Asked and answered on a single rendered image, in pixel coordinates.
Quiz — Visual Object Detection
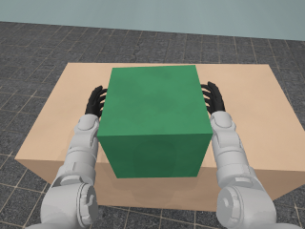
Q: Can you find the right robot hand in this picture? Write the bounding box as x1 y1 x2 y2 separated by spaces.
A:
200 81 226 115

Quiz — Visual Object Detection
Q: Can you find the pedestal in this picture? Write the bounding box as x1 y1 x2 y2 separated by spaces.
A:
14 62 305 212

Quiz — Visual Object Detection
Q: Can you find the robot left upper arm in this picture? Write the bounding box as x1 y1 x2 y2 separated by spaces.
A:
25 182 99 229

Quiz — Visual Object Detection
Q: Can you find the left robot hand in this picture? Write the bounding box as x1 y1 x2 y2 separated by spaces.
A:
85 85 108 118

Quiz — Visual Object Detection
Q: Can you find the robot left forearm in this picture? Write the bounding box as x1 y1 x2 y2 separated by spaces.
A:
40 114 100 223

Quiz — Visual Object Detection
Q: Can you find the robot right upper arm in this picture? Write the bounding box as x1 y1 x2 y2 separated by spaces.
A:
215 185 303 229

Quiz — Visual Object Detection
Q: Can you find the carton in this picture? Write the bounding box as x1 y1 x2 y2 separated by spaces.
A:
97 65 214 178

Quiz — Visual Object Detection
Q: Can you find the robot right forearm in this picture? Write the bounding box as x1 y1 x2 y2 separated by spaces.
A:
210 111 277 218

